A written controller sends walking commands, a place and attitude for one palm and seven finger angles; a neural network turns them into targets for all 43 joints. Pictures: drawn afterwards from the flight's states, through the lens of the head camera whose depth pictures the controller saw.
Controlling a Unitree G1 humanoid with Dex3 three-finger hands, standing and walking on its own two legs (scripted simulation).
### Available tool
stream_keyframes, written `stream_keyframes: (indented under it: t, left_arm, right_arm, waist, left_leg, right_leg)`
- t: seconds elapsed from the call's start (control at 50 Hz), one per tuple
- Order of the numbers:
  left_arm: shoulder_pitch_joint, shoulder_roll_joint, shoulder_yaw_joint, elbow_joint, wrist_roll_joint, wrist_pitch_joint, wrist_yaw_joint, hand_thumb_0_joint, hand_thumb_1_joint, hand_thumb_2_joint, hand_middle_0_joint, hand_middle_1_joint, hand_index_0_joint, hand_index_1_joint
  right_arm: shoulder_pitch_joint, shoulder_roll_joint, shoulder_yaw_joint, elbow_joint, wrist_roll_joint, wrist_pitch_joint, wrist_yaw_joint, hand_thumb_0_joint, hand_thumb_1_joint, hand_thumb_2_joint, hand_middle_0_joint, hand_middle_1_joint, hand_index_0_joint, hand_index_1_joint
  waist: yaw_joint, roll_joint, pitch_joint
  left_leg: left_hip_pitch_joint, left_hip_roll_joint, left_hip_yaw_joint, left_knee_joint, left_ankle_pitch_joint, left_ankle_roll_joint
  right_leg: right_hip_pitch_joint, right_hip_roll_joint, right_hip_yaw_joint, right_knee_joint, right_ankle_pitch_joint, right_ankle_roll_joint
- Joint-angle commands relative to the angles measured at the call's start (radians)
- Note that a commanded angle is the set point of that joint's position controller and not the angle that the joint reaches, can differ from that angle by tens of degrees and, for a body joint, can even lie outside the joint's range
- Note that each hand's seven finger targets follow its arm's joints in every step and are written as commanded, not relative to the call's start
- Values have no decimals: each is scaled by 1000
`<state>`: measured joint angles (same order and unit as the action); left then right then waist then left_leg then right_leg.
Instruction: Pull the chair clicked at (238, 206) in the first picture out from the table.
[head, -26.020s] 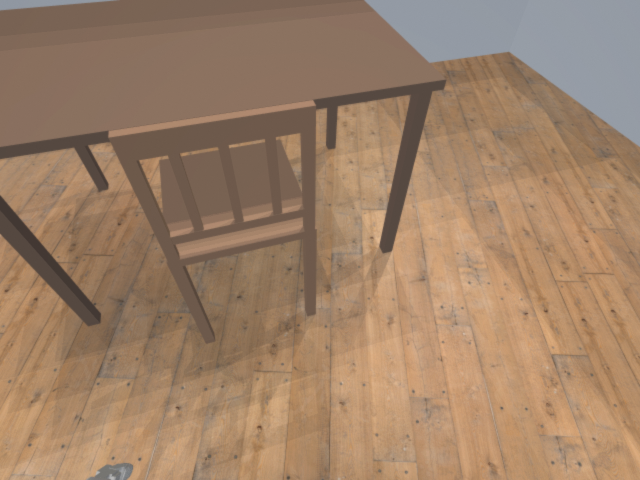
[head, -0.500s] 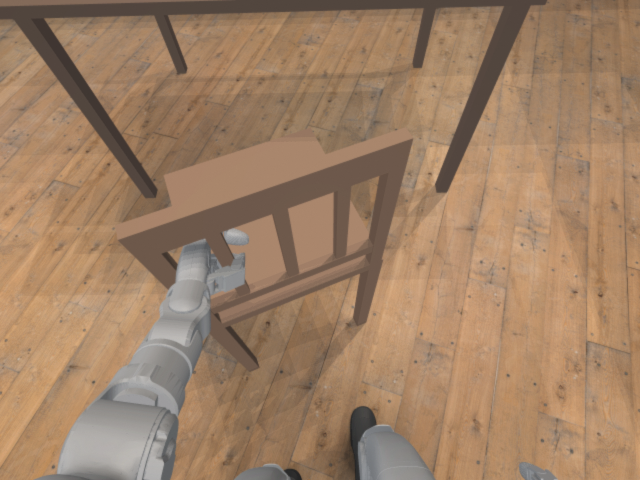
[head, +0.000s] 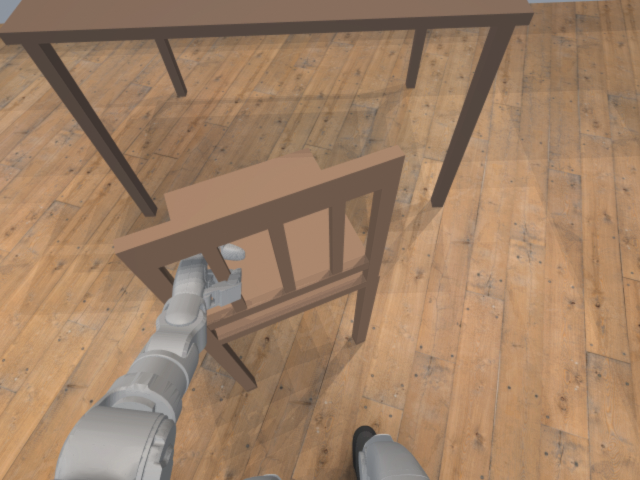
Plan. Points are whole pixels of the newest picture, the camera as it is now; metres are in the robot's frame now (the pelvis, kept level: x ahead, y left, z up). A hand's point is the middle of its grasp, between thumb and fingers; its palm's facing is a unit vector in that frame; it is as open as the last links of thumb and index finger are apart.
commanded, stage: step backward, pulling the chair out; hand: left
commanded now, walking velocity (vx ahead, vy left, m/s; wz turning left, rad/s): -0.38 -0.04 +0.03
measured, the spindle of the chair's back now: (283, 259) +0.44 +0.07 -0.09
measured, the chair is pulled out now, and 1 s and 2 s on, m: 0.42 0.42 0.42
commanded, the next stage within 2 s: stop walking, hand still on the chair in 1.34 s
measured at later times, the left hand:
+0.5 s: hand (234, 285) +0.38 +0.13 -0.05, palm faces +0.06 -0.98 -0.21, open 5.4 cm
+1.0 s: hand (234, 285) +0.38 +0.13 -0.05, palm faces +0.07 -0.97 -0.21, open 5.4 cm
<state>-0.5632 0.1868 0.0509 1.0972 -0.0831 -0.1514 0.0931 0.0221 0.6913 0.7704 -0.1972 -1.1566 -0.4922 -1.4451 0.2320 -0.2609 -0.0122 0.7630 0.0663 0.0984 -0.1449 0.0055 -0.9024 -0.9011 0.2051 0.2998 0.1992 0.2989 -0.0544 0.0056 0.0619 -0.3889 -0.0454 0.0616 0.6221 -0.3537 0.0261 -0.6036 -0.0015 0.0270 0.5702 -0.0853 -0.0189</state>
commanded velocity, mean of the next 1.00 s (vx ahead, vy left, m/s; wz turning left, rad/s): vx -0.38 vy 0.02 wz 0.01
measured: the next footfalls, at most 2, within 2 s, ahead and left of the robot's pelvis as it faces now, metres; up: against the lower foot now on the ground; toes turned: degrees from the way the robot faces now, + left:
none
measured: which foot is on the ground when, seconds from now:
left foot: down 0.00-1.00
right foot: down 0.00-1.00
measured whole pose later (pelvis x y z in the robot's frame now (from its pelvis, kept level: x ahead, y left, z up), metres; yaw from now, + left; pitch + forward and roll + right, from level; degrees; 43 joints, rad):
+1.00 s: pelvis +0.00 -0.01 +0.00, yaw +0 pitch +9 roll +2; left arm -0.57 0.20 0.08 1.15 -0.07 -0.20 0.09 0.02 0.66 0.80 -0.23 -1.17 -0.49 -1.45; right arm 0.23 -0.25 0.00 0.77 0.08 0.07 -0.14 0.01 -0.90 -0.90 0.21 0.30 0.20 0.30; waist -0.06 0.03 0.02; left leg -0.46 -0.02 0.05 0.66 -0.36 0.01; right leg -0.65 0.02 0.01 0.57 -0.08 -0.03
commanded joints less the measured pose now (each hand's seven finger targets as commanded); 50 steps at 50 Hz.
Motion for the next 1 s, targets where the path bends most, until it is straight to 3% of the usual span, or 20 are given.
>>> stream_keyframes:
  t: [0.0,0.06,0.14,0.2,0.26,0.3,0.36,0.46,0.54,0.58,0.62,0.72,0.86,0.88,0.98]
  left_arm:
    - [-406,189,17,-179,33,-64,12,0,900,900,-500,-1450,-500,-1450]
    - [-379,216,36,-137,35,-74,17,0,900,900,-500,-1450,-500,-1450]
    - [-377,213,26,-122,47,-84,16,0,900,900,-500,-1450,-500,-1450]
    - [-364,210,21,-124,48,-89,18,0,900,900,-500,-1450,-500,-1450]
    - [-351,209,19,-153,47,-97,20,0,900,900,-500,-1450,-500,-1450]
    - [-370,209,17,-187,43,-93,19,0,900,900,-500,-1450,-500,-1450]
    - [-363,229,29,-180,40,-76,23,0,900,900,-500,-1450,-500,-1450]
    - [-340,240,36,-149,43,-71,27,0,900,900,-500,-1450,-500,-1450]
    - [-334,225,21,-166,49,-80,25,0,900,900,-500,-1450,-500,-1450]
    - [-324,224,21,-169,48,-82,26,0,900,900,-500,-1450,-500,-1450]
    - [-343,214,17,-194,44,-85,23,0,900,900,-500,-1450,-500,-1450]
    - [-368,207,16,-181,42,-77,23,0,900,900,-500,-1450,-500,-1450]
    - [-377,216,32,-146,46,-100,22,0,900,900,-500,-1450,-500,-1450]
    - [-372,216,33,-142,49,-103,22,0,900,900,-500,-1450,-500,-1450]
    - [-363,234,43,-133,53,-104,25,0,900,900,-500,-1450,-500,-1450]
  right_arm:
    - [41,-138,-50,-62,2,-31,-14,0,-900,-900,200,300,200,300]
    - [78,-140,-53,-48,7,-41,-13,0,-900,-900,200,300,200,300]
    - [82,-143,-45,-44,13,-50,-1,0,-900,-900,200,300,200,300]
    - [74,-154,-38,-49,12,-56,-4,0,-900,-900,200,300,200,300]
    - [45,-160,-37,-64,8,-60,-12,0,-900,-900,200,300,200,300]
    - [35,-149,-37,-78,8,-56,-14,0,-900,-900,200,300,200,300]
    - [53,-150,-43,-83,13,-45,-15,0,-900,-900,200,300,200,300]
    - [70,-155,-45,-73,17,-35,-10,0,-900,-900,200,300,200,300]
    - [60,-159,-36,-77,16,-33,-7,0,-900,-900,200,300,200,300]
    - [54,-163,-36,-76,15,-35,-12,0,-900,-900,200,300,200,300]
    - [41,-153,-35,-85,11,-39,-14,0,-900,-900,200,300,200,300]
    - [52,-144,-37,-81,9,-36,-14,0,-900,-900,200,300,200,300]
    - [68,-145,-42,-59,8,-55,-16,0,-900,-900,200,300,200,300]
    - [73,-141,-42,-56,7,-56,-15,0,-900,-900,200,300,200,300]
    - [84,-140,-43,-57,12,-56,-10,0,-900,-900,200,300,200,300]
  waist:
    - [7,5,-420]
    - [-8,-104,-449]
    - [-9,-106,-481]
    - [-9,-45,-482]
    - [5,92,-474]
    - [10,76,-462]
    - [-3,-22,-465]
    - [-13,-97,-458]
    - [-6,0,-473]
    - [-1,64,-464]
    - [2,77,-456]
    - [-5,14,-439]
    - [-10,-4,-456]
    - [-8,9,-461]
    - [-13,-50,-482]
  left_leg:
    - [-32,175,-119,-71,268,-30]
    - [-11,94,-94,8,76,-40]
    - [39,44,-68,39,-46,-33]
    - [64,90,-99,-80,63,-17]
    - [25,161,-138,-165,226,-2]
    - [-7,171,-130,-138,281,-12]
    - [-23,128,-97,-76,185,-29]
    - [29,69,-71,-36,30,-29]
    - [40,102,-96,-118,98,-17]
    - [33,138,-115,-164,175,-12]
    - [14,160,-118,-165,246,-16]
    - [-15,147,-104,-111,217,-26]
    - [-2,145,-103,-87,208,-22]
    - [-4,143,-102,-81,216,-23]
    - [-22,93,-82,-25,97,-29]
  right_leg:
    - [320,-93,94,40,147,-2]
    - [301,-159,164,-88,108,-20]
    - [308,-202,184,-219,13,8]
    - [304,-138,98,-184,-35,38]
    - [345,-52,28,-48,11,57]
    - [360,-56,41,-11,66,40]
    - [359,-105,96,-63,106,28]
    - [326,-158,140,-212,5,31]
    - [330,-109,80,-184,-41,46]
    - [345,-63,38,-118,-10,50]
    - [354,-50,32,-57,45,37]
    - [323,-75,65,-45,83,20]
    - [288,-70,68,-31,75,24]
    - [287,-76,72,-25,92,23]
    - [298,-131,130,-94,77,20]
